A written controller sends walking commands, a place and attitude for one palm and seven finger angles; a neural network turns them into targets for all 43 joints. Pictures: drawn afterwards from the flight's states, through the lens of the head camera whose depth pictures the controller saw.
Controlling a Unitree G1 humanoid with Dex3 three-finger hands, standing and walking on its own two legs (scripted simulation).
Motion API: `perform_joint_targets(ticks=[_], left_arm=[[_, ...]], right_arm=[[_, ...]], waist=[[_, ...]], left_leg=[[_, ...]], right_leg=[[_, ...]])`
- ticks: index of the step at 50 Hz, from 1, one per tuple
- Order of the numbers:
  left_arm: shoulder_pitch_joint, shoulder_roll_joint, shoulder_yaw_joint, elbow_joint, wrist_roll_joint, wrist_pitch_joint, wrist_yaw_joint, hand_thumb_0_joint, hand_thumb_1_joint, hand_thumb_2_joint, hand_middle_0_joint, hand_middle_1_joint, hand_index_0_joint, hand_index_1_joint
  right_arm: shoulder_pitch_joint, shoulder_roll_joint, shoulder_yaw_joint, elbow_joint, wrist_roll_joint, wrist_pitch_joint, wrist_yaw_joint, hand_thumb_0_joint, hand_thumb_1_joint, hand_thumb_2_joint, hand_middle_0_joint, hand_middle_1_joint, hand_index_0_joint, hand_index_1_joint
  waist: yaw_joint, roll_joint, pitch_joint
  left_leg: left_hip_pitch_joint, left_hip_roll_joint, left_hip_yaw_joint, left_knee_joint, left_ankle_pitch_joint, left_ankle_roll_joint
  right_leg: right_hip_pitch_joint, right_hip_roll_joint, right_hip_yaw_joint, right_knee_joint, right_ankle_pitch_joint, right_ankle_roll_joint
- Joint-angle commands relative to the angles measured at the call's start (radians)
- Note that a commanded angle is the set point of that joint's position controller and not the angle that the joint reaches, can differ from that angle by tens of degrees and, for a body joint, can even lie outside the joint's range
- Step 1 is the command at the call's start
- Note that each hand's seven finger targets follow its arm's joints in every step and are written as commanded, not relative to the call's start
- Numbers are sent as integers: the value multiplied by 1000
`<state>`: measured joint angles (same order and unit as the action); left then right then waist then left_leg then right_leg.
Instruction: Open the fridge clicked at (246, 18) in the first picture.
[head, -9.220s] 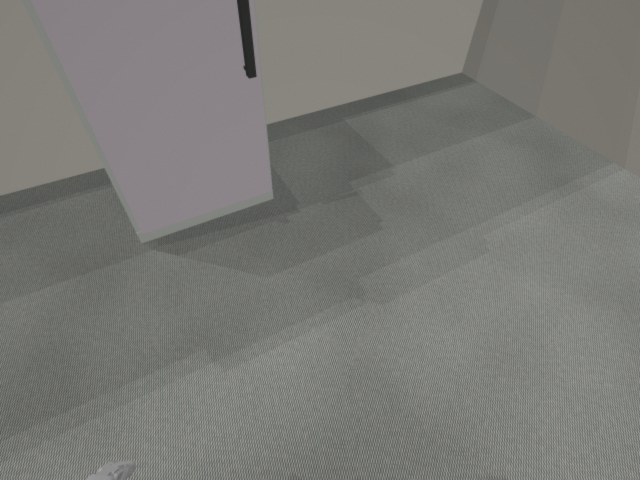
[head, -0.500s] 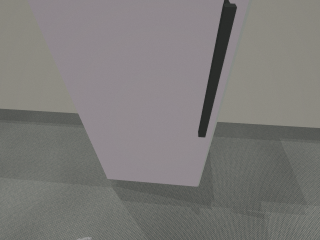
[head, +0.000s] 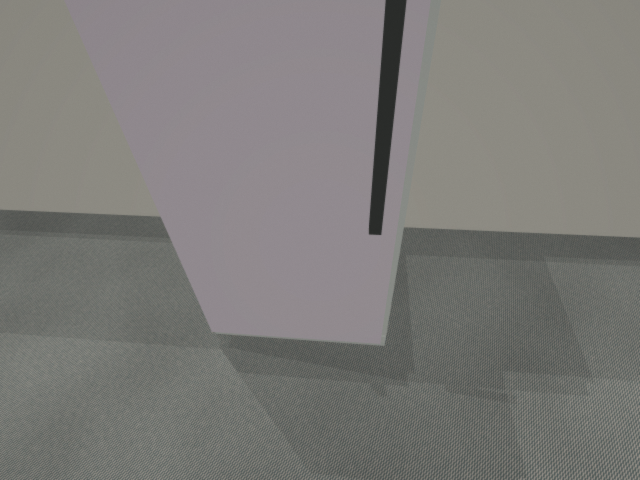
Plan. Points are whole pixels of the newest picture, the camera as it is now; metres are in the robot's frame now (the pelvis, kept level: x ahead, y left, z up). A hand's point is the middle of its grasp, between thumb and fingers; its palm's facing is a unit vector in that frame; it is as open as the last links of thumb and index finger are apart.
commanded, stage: come to a stop and stand still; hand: right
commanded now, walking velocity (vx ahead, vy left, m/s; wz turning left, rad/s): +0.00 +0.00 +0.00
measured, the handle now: (383, 130) +0.65 -0.07 +0.13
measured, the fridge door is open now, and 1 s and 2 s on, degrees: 0 0 0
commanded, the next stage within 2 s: look again from close up in 1.10 s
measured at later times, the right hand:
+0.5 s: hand out of the picture -0.11 -0.23 -0.16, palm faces +0.00 +0.99 -0.15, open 7.4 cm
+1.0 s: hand out of the picture -0.13 -0.20 -0.13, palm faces +0.00 +0.98 -0.21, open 7.4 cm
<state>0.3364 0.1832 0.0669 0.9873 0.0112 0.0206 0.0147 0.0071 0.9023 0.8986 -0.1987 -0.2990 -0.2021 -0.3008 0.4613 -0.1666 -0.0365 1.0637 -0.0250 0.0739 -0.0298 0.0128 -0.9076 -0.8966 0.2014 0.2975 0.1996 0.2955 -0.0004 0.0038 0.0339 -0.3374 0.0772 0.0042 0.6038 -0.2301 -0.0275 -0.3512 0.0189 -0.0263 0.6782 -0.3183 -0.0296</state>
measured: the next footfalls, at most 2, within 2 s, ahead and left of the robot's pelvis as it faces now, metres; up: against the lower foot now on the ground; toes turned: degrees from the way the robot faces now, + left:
left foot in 0.26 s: -0.05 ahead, +0.09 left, +0.00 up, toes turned +4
right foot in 0.50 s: -0.04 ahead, -0.17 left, +0.00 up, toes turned -3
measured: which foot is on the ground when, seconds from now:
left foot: down 0.00-0.00, up 0.02-0.24, down 0.26-0.50, up 0.52-0.86, down 0.88-1.00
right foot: down 0.00-0.28, up 0.30-0.48, down 0.50-0.88, up 0.90-1.00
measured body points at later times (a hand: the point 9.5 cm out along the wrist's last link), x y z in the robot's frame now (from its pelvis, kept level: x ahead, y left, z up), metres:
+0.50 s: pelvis -0.12 -0.06 +0.02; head -0.14 -0.08 +0.46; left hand -0.18 +0.18 -0.13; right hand -0.11 -0.28 -0.15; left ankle -0.09 +0.08 -0.71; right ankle -0.09 -0.16 -0.72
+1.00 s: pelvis -0.16 -0.03 +0.03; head -0.16 -0.01 +0.48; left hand -0.18 +0.20 -0.14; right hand -0.13 -0.25 -0.12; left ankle -0.14 +0.08 -0.72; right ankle -0.10 -0.16 -0.66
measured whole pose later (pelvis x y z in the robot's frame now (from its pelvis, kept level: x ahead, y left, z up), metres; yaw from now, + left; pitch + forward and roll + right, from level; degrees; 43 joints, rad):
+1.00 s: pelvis -0.16 -0.03 +0.03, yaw +3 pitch -1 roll +0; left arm 0.33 0.19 0.07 1.06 0.03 0.04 0.00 0.01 0.90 0.90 -0.20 -0.30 -0.20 -0.30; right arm 0.32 -0.12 -0.03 1.02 -0.02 0.00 -0.01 0.01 -0.92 -0.90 0.20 0.30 0.20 0.30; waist 0.02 -0.05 0.01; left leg -0.20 0.03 0.07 0.41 -0.19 0.01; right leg -0.49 -0.05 -0.04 0.93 -0.32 0.01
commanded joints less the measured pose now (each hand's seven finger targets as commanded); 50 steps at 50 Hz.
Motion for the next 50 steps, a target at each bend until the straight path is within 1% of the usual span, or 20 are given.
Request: perform_joint_targets(ticks=[1,4,9,11,13,14,17,20,23,25,26,28,31,38,42,43,44,45,46,50], left_arm=[[-43,166,9,-58,20,-28,18,0,900,900,-200,-300,-200,-300],[-125,143,-5,-51,16,-16,18,0,900,900,-200,-300,-200,-300],[-15,117,-4,5,17,8,26,0,900,900,-200,-300,-200,-300],[23,109,5,27,15,19,23,0,900,900,-200,-300,-200,-300],[44,16,-3,39,-2,36,29,0,900,900,-200,-300,-200,-300],[59,12,11,34,6,44,22,0,900,900,-200,-300,-200,-300],[145,60,23,38,7,29,-11,0,900,900,-200,-300,-200,-300],[80,17,10,7,8,2,-16,0,900,900,-200,-300,-200,-300],[224,10,-10,54,18,-25,7,0,900,900,-200,-300,-200,-300],[275,190,25,42,32,-36,40,0,900,900,-200,-300,-200,-300],[204,199,21,34,27,-35,40,0,900,900,-200,-300,-200,-300],[54,154,2,6,28,-54,37,0,900,900,-200,-300,-200,-300],[87,137,7,39,25,-68,40,0,900,900,-200,-300,-200,-300],[161,150,21,65,36,-44,30,0,900,900,-200,-300,-200,-300],[79,132,19,56,30,-22,18,0,900,900,-200,-300,-200,-300],[68,60,6,51,14,-21,15,0,900,900,-200,-300,-200,-300],[61,-18,-16,23,3,-24,8,0,900,900,-200,-300,-200,-300],[-13,40,-2,-8,17,-13,3,0,900,900,-200,-300,-200,-300],[32,32,5,9,19,0,-8,0,900,900,-200,-300,-200,-300],[119,39,8,51,15,10,-26,0,900,900,-200,-300,-200,-300]], right_arm=[[9,-75,-25,-68,-2,-34,-7,0,-900,-900,200,300,200,300],[53,-63,-17,-27,-6,-27,-9,0,-900,-900,200,300,200,300],[123,-48,-6,-12,8,-18,-15,0,-900,-900,200,300,200,300],[181,-38,-10,8,14,-17,-17,0,-900,-900,200,300,200,300],[120,-92,-23,-17,2,-19,-30,0,-900,-900,200,300,200,300],[-38,-140,-31,-70,0,-30,-32,0,-900,-900,200,300,200,300],[-313,-142,-33,-162,2,-84,-27,0,-900,-900,200,300,200,300],[-156,-185,-48,-112,-12,-83,-3,0,-900,-900,200,300,200,300],[-150,-158,-47,-105,1,-57,24,0,-900,-900,200,300,200,300],[-196,-53,-38,-178,9,-46,47,0,-900,-900,200,300,200,300],[-267,-71,-40,-203,-3,-35,56,0,-900,-900,200,300,200,300],[-169,-75,-46,-155,-10,-42,60,0,-900,-900,200,300,200,300],[-123,-75,-41,-116,-6,-39,65,0,-900,-900,200,300,200,300],[-229,-51,-32,-156,2,-38,67,0,-900,-900,200,300,200,300],[-10,-46,-32,-74,7,-55,47,0,-900,-900,200,300,200,300],[53,-87,-37,-48,0,-65,27,0,-900,-900,200,300,200,300],[64,-174,-44,-56,-3,-76,7,0,-900,-900,200,300,200,300],[18,-184,-44,-70,8,-70,4,0,-900,-900,200,300,200,300],[-77,-195,-45,-86,7,-91,1,0,-900,-900,200,300,200,300],[-205,-112,-25,-112,4,-120,0,0,-900,-900,200,300,200,300]], waist=[[-29,-290,71],[-64,-133,76],[-27,-137,55],[-37,-51,91],[-1,210,124],[50,259,108],[140,112,103],[39,79,117],[64,0,115],[73,-321,154],[61,-230,175],[-26,-127,116],[-10,-140,25],[58,-171,55],[-35,-96,14],[-62,50,37],[-63,278,60],[-44,101,127],[10,164,92],[70,137,88]], left_leg=[[50,-74,-2,277,-201,32],[30,-65,-26,454,-160,31],[161,-107,74,-41,-282,53],[309,-125,79,-318,-161,77],[103,120,-199,-517,-346,180],[-186,277,-325,-612,-493,260],[-172,176,-156,-504,-335,198],[-48,163,-137,-411,-398,198],[-187,46,-58,-164,-494,131],[-409,-83,48,389,-271,36],[-363,-21,-72,522,-170,55],[-267,-15,-54,595,-25,41],[-243,-29,-10,537,13,22],[-74,-36,88,127,-155,20],[332,-92,140,-228,-100,43],[436,46,-26,-349,-207,81],[424,303,-378,-501,-447,164],[166,343,-409,-544,-533,196],[70,318,-430,-581,-628,189],[27,172,-105,-485,-196,116]], right_leg=[[-254,-277,485,-604,-546,-97],[-260,-245,402,-603,-419,-77],[7,-193,299,-648,-258,-14],[-38,-137,208,-622,-222,83],[9,41,-23,-137,-92,136],[114,27,15,221,-75,97],[-6,-62,38,439,-45,51],[15,-75,-57,101,-173,29],[251,-40,-115,-254,-131,16],[128,-451,562,-623,-639,-130],[-48,-477,656,-699,-684,-137],[-112,-371,442,-639,-491,-89],[8,-297,265,-572,-332,-64],[37,-303,207,-594,-342,-80],[-102,-194,96,-425,-321,-27],[-255,-116,19,-196,-288,4],[-407,-21,-78,83,-263,38],[-342,-65,15,240,-207,22],[-298,-78,19,333,-131,31],[-161,-91,0,329,101,61]])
